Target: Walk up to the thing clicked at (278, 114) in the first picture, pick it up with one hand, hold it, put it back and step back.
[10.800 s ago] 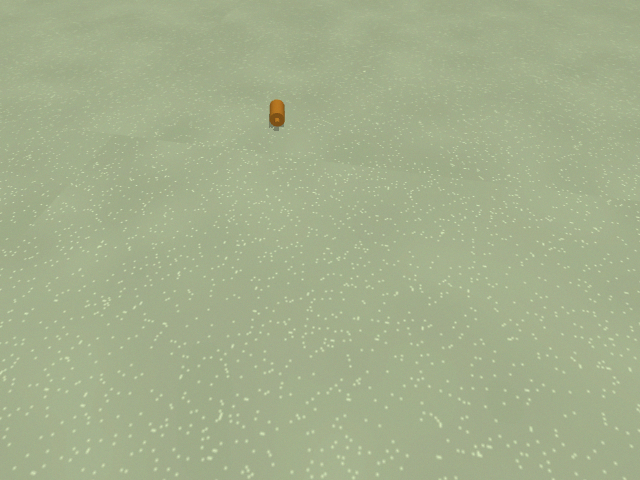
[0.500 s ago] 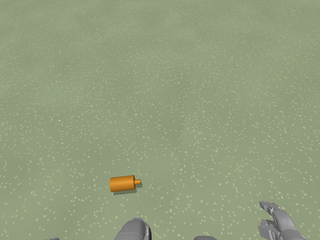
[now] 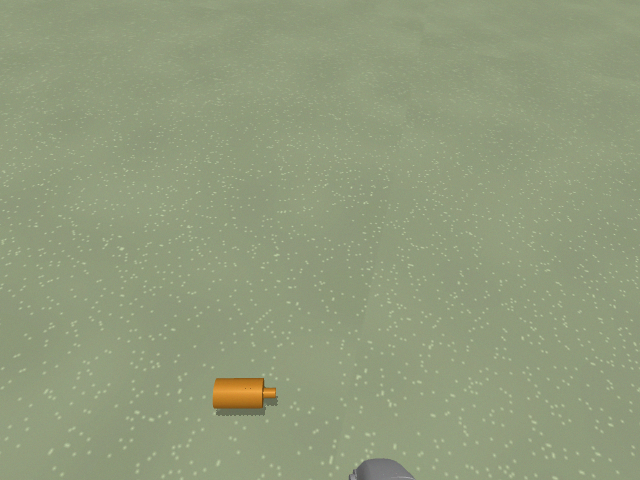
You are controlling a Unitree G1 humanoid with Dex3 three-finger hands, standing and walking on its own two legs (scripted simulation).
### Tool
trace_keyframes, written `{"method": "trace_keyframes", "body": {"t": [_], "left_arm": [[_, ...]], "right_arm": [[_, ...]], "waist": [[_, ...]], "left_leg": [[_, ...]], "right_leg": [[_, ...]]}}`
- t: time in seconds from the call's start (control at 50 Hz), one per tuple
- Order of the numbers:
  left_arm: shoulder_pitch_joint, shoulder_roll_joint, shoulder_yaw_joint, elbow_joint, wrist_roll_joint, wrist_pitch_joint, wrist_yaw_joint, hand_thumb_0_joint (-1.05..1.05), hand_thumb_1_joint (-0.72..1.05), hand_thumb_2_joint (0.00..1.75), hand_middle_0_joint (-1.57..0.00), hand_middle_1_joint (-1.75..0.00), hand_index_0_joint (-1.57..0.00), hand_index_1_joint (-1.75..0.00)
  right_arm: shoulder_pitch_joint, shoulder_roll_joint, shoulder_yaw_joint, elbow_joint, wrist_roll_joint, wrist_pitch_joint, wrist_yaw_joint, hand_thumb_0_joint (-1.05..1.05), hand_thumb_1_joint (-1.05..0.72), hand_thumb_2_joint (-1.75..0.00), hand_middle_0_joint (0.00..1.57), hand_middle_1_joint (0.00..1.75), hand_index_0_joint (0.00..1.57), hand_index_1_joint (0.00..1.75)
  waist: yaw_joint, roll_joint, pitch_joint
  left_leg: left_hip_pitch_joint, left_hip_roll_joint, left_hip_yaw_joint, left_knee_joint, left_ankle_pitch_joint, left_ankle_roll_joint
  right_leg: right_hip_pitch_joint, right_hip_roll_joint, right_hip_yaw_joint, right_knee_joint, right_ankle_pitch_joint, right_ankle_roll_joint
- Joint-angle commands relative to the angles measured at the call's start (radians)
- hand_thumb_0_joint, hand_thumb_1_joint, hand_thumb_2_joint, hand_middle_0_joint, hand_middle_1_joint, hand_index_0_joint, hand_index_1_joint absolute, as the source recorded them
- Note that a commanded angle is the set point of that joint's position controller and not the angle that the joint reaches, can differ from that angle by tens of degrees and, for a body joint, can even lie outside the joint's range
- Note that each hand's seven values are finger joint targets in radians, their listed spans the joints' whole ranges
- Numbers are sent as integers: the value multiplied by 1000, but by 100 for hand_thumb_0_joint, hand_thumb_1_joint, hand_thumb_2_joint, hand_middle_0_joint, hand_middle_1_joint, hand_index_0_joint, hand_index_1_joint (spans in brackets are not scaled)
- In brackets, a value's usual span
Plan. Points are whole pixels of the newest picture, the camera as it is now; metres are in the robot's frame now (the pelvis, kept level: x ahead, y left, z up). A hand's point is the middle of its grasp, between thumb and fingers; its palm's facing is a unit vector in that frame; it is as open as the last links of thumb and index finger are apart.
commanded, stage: walk up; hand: left
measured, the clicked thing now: (245, 393) +0.47 +0.18 -0.72
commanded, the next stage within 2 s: stand in 0.26 s
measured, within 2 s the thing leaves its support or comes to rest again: neither
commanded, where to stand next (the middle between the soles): +0.07 -0.03 m, yaw -1 degrees
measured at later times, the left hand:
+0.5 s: hand out of the picture +0.09 +0.22 -0.14, palm faces -0.05 -0.92 -0.39, open 7.4 cm
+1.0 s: hand out of the picture +0.06 +0.22 -0.14, palm faces -0.05 -0.94 -0.35, open 7.4 cm
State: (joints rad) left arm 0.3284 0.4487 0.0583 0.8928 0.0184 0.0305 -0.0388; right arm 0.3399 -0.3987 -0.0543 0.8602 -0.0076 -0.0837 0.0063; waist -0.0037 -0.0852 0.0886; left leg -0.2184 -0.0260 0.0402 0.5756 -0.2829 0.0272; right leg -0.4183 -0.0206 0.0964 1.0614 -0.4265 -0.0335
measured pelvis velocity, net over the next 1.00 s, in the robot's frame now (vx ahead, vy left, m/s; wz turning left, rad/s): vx -0.01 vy -0.03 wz -0.02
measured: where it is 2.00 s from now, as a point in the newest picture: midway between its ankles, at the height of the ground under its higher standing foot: outside the picture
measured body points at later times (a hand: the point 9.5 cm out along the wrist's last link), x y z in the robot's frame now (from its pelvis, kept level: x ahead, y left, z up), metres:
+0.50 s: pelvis -0.02 -0.03 +0.00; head +0.00 -0.05 +0.45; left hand +0.09 +0.27 -0.11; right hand +0.06 -0.34 -0.14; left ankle -0.02 +0.10 -0.73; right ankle +0.05 -0.15 -0.73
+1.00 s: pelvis -0.01 -0.03 +0.02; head -0.01 -0.04 +0.47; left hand +0.07 +0.27 -0.11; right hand +0.05 -0.34 -0.12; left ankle -0.02 +0.11 -0.73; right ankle +0.05 -0.15 -0.73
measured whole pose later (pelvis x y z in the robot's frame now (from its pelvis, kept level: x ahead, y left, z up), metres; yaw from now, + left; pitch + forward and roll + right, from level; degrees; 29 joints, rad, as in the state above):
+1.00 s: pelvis -0.01 -0.03 +0.02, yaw -1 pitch -3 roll +1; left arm 0.12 0.36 -0.01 1.14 0.01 -0.01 -0.02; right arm 0.14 -0.35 -0.01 1.11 -0.01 -0.01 0.02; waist 0.00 0.00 0.05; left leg -0.10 0.00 -0.03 0.37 -0.23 -0.02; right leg -0.22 -0.01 0.01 0.39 -0.12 0.00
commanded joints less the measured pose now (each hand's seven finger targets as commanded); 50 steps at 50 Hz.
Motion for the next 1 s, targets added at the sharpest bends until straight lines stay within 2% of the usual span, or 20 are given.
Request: {"method": "trace_keyframes", "body": {"t": [0.0,0.04,0.16,0.2,0.22,0.24,0.26,0.28,0.3,0.38,0.42,0.46,0.48,0.5,0.54,0.6,0.76,0.84,0.94,0.98], "left_arm": [[0,142,53,-61,-27,-6,27,0,90,90,-20,-30,-20,-30],[-19,124,47,-60,-49,4,47,0,90,90,-20,-30,-20,-30],[-65,146,47,-69,-37,-7,62,0,90,90,-20,-30,-20,-30],[-51,136,54,-49,-15,-20,62,0,90,90,-20,-30,-20,-30],[-74,176,65,-56,2,-29,62,0,90,90,-20,-30,-20,-30],[-49,193,38,-70,24,-63,56,0,90,90,-20,-30,-20,-30],[-54,275,56,-42,19,-77,54,0,90,90,-20,-30,-20,-30],[-123,277,63,-41,23,-79,56,0,90,90,-20,-30,-20,-30],[-187,225,46,-56,20,-78,56,0,90,90,-20,-30,-20,-30],[-245,185,29,-31,6,-80,52,0,90,90,-20,-30,-20,-30],[-242,185,32,-9,-3,-70,50,0,90,90,-20,-30,-20,-30],[-248,131,17,0,-21,-61,47,0,90,90,-20,-30,-20,-30],[-242,89,4,3,-36,-61,45,0,90,90,-20,-30,-20,-30],[-245,116,9,27,-37,-55,42,0,90,90,-20,-30,-20,-30],[-275,136,11,59,-20,-58,32,0,90,90,-20,-30,-20,-30],[-260,119,-1,93,-14,-70,26,0,90,90,-20,-30,-20,-30],[-278,142,-14,145,-15,-73,28,0,90,90,-20,-30,-20,-30],[-278,133,-20,162,-15,-77,33,0,90,90,-20,-30,-20,-30],[-292,140,-21,174,-14,-74,36,0,90,90,-20,-30,-20,-30],[-278,133,-25,179,-14,-77,36,0,90,90,-20,-30,-20,-30]], "right_arm": [[-99,-238,-49,-82,-2,-11,-48,0,-90,-90,20,30,20,30],[-154,-240,-46,-96,-7,24,-51,0,-90,-90,20,30,20,30],[-182,-248,-61,-128,0,100,-36,0,-90,-90,20,30,20,30],[-184,-238,-52,-121,24,113,-36,0,-90,-90,20,30,20,30],[-133,-188,-35,-111,35,117,-35,0,-90,-90,20,30,20,30],[-36,-53,9,-99,13,103,-32,0,-90,-90,20,30,20,30],[-86,-149,-19,-86,11,107,-44,0,-90,-90,20,30,20,30],[-159,-201,-33,-72,-1,105,-42,0,-90,-90,20,30,20,30],[-190,-215,-43,-72,3,98,-30,0,-90,-90,20,30,20,30],[-127,-187,-35,4,-2,75,-17,0,-90,-90,20,30,20,30],[-105,-165,-33,44,-2,67,-15,0,-90,-90,20,30,20,30],[-136,-163,-27,54,-13,47,-19,0,-90,-90,20,30,20,30],[-208,-202,-26,49,-18,40,-19,0,-90,-90,20,30,20,30],[-262,-207,-19,54,-14,43,-11,0,-90,-90,20,30,20,30],[-257,-167,-5,77,-7,43,-4,0,-90,-90,20,30,20,30],[-259,-173,-2,114,-3,36,-4,0,-90,-90,20,30,20,30],[-237,-167,-1,173,-2,42,-3,0,-90,-90,20,30,20,30],[-233,-166,2,188,-1,41,-4,0,-90,-90,20,30,20,30],[-240,-169,4,203,-1,52,-3,0,-90,-90,20,30,20,30],[-243,-170,4,204,1,50,-2,0,-90,-90,20,30,20,30]], "waist": [[35,229,68],[39,301,58],[6,306,-107],[35,221,-155],[25,69,-159],[-28,-193,-275],[32,-157,-297],[27,-118,-175],[12,-80,-100],[-13,-135,-115],[-17,-117,-120],[-22,-14,-129],[24,113,-118],[53,109,-69],[33,83,-44],[34,145,-56],[14,106,-26],[6,88,-88],[2,66,-64],[0,61,-95]], "left_leg": [[-151,304,-174,-168,743,192],[-195,278,-91,-141,893,206],[-15,229,-105,33,549,161],[-31,208,-96,182,502,116],[-118,155,-79,285,322,67],[-212,38,-96,355,-312,7],[-140,15,-183,422,-377,18],[-143,23,-193,459,-367,12],[-175,32,-193,440,-327,11],[-77,34,-94,154,-272,-9],[55,24,-50,-24,-108,-22],[154,83,-151,-223,81,-15],[43,173,-276,-256,52,11],[-119,181,-286,-273,-113,33],[-156,139,-226,-313,-242,6],[-106,139,-214,-327,-133,-7],[-30,123,-176,-316,-83,-7],[42,133,-170,-297,53,-6],[17,127,-163,-301,1,-5],[73,129,-155,-286,69,-7]], "right_leg": [[-4,-6,49,50,25,35],[35,57,18,79,6,36],[72,18,-108,-283,86,38],[194,40,-125,-537,261,24],[260,-27,-29,-565,535,8],[411,-304,369,-673,461,-28],[232,-360,462,-712,235,-194],[91,-321,468,-779,-84,-205],[110,-268,384,-779,-119,-177],[193,-186,200,-716,158,-111],[156,-166,135,-677,212,-89],[136,-128,80,-596,320,-26],[179,-62,25,-582,262,10],[270,-42,23,-620,122,14],[315,-73,61,-659,63,3],[326,-87,39,-667,173,-4],[236,-95,60,-747,120,-1],[267,-99,44,-737,256,-1],[254,-100,50,-765,169,7],[245,-108,53,-770,228,4]]}}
